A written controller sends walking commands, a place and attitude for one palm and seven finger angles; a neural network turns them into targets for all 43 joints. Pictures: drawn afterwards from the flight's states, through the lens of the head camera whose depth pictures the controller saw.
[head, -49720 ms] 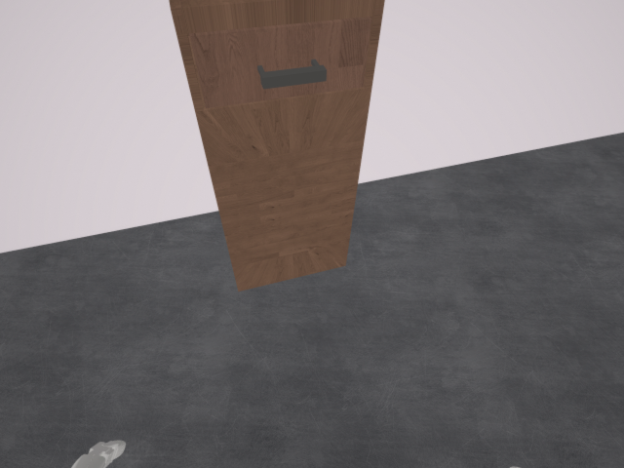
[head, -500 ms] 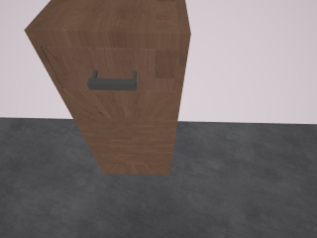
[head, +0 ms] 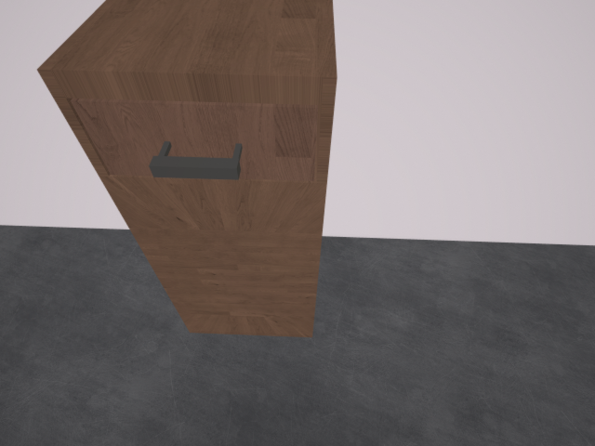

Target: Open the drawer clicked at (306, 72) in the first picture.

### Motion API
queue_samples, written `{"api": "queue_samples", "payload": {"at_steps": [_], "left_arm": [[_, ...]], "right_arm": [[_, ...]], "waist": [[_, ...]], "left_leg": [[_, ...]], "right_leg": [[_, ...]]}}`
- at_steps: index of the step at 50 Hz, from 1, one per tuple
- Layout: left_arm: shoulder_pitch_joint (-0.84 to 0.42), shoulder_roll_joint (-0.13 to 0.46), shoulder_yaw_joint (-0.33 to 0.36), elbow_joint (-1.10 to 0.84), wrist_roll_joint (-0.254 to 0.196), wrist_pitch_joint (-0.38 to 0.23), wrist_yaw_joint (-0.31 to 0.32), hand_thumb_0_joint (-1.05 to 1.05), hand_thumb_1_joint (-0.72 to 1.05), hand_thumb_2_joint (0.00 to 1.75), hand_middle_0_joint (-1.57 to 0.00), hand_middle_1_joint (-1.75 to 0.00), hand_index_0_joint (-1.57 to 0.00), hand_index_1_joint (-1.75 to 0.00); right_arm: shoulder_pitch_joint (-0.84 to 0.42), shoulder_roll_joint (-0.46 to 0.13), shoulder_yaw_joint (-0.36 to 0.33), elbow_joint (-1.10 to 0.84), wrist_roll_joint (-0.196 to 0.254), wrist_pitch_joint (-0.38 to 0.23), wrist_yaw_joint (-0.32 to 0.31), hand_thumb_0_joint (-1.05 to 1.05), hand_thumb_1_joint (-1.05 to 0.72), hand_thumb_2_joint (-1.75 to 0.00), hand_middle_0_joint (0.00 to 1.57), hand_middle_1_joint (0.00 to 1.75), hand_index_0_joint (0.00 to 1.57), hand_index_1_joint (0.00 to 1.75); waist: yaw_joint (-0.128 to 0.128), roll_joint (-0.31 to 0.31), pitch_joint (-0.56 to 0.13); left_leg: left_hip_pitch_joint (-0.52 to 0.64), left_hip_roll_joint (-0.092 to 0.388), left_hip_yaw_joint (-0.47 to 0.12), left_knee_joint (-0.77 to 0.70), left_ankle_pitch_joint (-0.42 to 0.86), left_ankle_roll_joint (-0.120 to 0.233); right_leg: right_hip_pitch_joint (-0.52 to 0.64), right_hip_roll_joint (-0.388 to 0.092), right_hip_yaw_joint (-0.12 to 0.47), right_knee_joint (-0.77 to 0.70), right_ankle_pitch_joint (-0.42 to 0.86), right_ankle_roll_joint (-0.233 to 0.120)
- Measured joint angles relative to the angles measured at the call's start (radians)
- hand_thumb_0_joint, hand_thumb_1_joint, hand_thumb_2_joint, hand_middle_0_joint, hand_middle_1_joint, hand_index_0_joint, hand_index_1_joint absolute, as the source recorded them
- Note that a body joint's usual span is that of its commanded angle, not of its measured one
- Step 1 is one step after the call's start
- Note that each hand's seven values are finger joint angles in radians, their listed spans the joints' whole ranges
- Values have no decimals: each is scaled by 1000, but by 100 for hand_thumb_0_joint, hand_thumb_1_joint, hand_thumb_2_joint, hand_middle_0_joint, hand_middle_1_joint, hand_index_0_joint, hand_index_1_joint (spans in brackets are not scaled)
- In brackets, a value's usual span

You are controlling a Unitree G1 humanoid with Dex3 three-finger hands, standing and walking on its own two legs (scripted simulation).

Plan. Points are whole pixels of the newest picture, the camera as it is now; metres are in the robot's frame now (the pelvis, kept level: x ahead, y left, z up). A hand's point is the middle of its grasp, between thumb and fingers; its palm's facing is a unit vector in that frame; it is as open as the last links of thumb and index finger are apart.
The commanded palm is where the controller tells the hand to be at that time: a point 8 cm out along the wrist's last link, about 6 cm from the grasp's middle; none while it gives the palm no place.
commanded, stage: come to a stop and stand still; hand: left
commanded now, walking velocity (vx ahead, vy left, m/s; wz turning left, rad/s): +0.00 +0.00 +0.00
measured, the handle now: (199, 158) +0.53 +0.19 +0.08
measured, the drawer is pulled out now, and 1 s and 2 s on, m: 0.00 0.00 0.00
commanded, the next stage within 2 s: look again from close up in 1.12 s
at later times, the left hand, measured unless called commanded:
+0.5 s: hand out of the picture +0.03 +0.19 -0.18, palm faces +0.04 -0.98 -0.19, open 7.4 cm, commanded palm none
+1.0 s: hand out of the picture +0.03 +0.22 -0.18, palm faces +0.03 -0.98 -0.20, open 7.4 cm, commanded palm none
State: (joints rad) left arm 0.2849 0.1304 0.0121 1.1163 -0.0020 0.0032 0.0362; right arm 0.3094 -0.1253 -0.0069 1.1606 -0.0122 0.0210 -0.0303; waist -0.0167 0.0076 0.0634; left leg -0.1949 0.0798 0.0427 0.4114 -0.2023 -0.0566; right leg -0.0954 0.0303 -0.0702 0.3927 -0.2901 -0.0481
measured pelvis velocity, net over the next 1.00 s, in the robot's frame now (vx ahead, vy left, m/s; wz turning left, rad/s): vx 0.02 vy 0.04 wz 0.00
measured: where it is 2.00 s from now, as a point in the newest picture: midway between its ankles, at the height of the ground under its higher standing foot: outside the picture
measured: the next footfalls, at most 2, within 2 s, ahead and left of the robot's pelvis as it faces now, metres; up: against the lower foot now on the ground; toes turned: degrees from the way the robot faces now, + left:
none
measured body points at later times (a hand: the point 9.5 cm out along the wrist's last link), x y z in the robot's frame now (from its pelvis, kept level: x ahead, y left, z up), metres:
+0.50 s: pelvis +0.03 +0.02 +0.00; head +0.06 +0.03 +0.45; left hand +0.03 +0.24 -0.16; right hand +0.04 -0.21 -0.16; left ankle +0.01 +0.16 -0.74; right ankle -0.05 -0.08 -0.74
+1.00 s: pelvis +0.02 +0.04 +0.00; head +0.05 +0.05 +0.45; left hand +0.03 +0.27 -0.16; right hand +0.03 -0.19 -0.16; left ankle +0.01 +0.16 -0.74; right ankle -0.05 -0.08 -0.74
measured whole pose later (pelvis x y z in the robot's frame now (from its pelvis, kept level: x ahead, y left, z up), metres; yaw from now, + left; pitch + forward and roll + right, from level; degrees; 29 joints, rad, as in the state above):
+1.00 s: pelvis +0.02 +0.04 +0.00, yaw +0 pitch +0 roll +0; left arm 0.26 0.18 0.01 1.10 0.00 0.00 0.03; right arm 0.24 -0.15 0.00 1.14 -0.01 0.00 -0.03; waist 0.00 -0.03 0.06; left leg -0.15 0.01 0.07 0.39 -0.23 0.00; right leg -0.04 -0.04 -0.05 0.35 -0.30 0.02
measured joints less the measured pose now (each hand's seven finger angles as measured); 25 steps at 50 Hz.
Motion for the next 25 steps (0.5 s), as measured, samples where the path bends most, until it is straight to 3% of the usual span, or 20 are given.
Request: {"api": "queue_samples", "payload": {"at_steps": [11,25], "left_arm": [[15,-14,0,5,4,-6,3,0,91,90,-20,-30,-20,-30],[-13,23,7,-9,6,-9,4,0,91,90,-20,-30,-20,-30]], "right_arm": [[-55,-9,0,-21,2,-8,-13,1,-92,-90,20,30,20,30],[-83,-26,3,-40,2,-19,-14,1,-92,-90,20,30,20,30]], "waist": [[20,-19,-3],[19,-33,-11]], "left_leg": [[11,-12,5,8,-28,8],[32,-33,17,7,-50,27]], "right_leg": [[17,-13,3,-3,-21,12],[41,-34,13,-18,-31,33]]}}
